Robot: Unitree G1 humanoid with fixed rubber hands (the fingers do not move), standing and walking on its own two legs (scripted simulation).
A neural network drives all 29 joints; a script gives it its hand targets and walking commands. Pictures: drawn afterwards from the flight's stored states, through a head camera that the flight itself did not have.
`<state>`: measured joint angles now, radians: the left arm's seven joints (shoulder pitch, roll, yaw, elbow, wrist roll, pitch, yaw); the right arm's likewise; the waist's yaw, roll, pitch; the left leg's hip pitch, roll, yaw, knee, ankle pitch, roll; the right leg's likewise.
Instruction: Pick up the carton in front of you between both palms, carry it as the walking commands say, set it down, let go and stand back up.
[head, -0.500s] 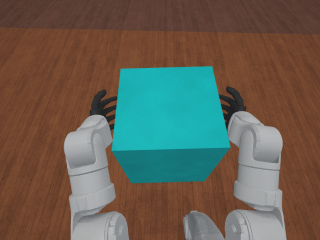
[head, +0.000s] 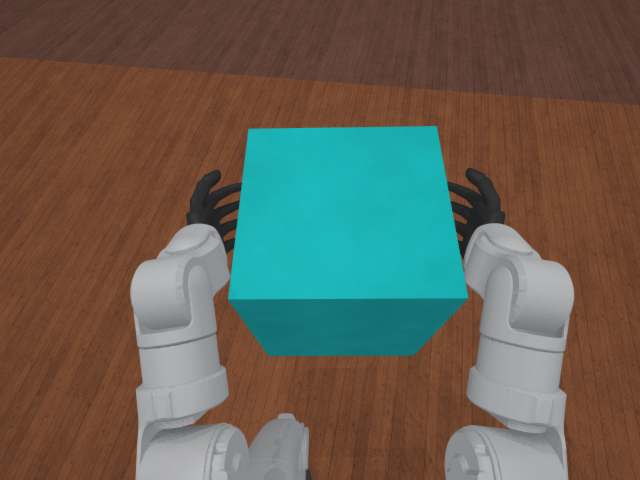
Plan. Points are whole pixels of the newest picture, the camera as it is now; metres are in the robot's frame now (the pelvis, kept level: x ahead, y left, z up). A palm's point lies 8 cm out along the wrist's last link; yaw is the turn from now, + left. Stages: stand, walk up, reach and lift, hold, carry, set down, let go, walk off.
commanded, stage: carry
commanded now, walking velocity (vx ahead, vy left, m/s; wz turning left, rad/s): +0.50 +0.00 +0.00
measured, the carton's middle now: (341, 256) +0.36 +0.02 +0.06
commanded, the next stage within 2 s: none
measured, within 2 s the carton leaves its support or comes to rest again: neither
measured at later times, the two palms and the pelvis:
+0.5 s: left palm (252, 55) +0.64 +0.17 +0.17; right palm (461, 53) +0.63 -0.13 +0.18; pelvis +0.29 +0.03 +0.03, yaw -1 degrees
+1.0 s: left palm out of the picture +0.93 +0.18 +0.21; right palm out of the picture +0.93 -0.13 +0.21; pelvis +0.59 +0.02 +0.05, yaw -1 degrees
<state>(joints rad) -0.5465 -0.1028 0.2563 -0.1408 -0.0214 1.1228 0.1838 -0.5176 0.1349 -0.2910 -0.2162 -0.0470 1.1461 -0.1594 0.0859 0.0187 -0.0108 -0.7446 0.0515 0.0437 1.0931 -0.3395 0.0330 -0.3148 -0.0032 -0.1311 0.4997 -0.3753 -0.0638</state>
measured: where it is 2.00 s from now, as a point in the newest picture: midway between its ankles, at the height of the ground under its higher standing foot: (348, 191)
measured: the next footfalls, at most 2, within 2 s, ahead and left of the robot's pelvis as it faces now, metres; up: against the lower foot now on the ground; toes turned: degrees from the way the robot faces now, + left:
left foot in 0.14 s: +0.27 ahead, +0.12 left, +0.02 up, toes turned +5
right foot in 0.60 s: +0.54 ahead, -0.09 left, +0.05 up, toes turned -7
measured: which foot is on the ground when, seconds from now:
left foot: up 0.00-0.12, down 0.14-0.62, up 0.64-1.00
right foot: down 0.00-0.16, up 0.18-0.58, down 0.60-1.00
